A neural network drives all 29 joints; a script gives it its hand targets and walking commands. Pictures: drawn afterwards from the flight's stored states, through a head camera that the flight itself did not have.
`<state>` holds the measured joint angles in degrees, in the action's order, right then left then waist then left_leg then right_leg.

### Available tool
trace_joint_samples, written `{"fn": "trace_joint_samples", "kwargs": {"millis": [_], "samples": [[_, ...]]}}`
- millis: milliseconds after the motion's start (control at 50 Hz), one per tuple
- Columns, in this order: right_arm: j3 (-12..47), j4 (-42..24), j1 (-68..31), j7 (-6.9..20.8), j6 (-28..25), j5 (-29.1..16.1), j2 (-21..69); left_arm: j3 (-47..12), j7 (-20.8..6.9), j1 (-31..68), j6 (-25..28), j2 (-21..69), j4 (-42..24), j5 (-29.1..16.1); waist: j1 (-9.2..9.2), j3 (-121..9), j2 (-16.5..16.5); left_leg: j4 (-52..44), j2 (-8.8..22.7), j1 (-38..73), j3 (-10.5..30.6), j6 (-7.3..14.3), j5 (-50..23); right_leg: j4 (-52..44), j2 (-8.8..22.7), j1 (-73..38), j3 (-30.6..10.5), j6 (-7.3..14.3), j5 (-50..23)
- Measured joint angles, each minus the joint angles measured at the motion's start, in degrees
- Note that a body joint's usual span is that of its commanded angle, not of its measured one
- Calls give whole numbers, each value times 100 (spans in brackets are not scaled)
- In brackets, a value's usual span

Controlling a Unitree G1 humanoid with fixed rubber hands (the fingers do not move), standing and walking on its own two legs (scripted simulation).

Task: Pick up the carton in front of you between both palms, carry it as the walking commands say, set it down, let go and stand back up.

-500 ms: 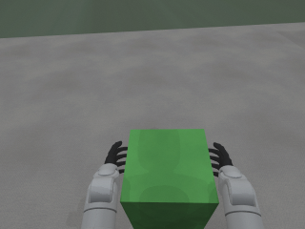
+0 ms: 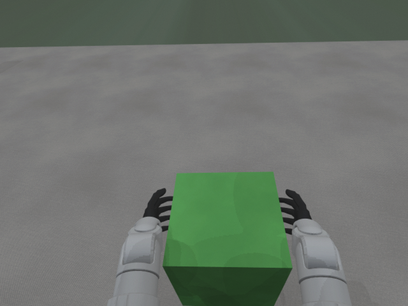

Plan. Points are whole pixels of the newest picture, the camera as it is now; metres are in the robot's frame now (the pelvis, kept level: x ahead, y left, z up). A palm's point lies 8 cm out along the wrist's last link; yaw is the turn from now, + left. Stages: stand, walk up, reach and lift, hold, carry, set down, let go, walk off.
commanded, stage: hold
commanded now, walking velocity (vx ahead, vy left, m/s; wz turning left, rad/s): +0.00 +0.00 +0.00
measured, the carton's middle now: (225, 242) +0.30 +0.00 -0.04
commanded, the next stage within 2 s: set down in 0.52 s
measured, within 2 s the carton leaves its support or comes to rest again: neither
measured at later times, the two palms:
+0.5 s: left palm (157, 220) +0.30 +0.14 +0.05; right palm (306, 220) +0.30 -0.16 +0.04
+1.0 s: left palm (175, 227) +0.35 +0.12 -0.07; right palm (298, 235) +0.33 -0.17 -0.08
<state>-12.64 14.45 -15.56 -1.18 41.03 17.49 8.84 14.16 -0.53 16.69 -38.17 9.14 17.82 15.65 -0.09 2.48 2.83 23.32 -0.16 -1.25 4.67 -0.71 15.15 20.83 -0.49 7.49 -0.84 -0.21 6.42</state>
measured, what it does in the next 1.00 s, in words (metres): stands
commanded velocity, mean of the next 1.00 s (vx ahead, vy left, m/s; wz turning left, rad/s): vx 0.00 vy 0.00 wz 0.00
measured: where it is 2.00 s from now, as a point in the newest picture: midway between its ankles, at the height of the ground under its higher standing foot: outside the picture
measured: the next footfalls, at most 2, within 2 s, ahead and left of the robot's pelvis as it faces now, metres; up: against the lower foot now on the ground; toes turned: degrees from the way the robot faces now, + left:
none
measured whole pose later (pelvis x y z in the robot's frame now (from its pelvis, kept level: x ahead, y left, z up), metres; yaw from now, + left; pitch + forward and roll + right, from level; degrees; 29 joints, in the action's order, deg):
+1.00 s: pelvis -0.01 +0.01 -0.02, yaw -1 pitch +13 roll +1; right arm -25.5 29.9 -29.6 3.5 18.6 23.3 7.1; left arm 26.3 1.2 29.7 -16.5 13.8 30.8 21.8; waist 1.6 4.4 2.8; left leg 37.7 -3.7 -31.3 4.1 0.1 18.9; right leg 35.6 -0.5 38.3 -5.7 -1.7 9.9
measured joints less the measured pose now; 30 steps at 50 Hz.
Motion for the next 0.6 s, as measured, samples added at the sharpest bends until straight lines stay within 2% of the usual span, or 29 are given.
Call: {"fn": "trace_joint_samples", "kwargs": {"millis": [300, 600], "samples": [[-120, 93, -112, 54, 29, 55, 27, 200, -112, 167, 39, 48, 199, 178, 7, -99, 33, -116, 74, -23, 281, -44, -60, -36, -155, 25, 72, 166, -11], [-170, 155, -185, 112, -7, 104, 47, 208, -97, 175, -2, 50, 132, 198, 8, -122, -29, -116, -32, -42, 278, -49, -42, -90, -102, 21, -63, 58, 1]]}}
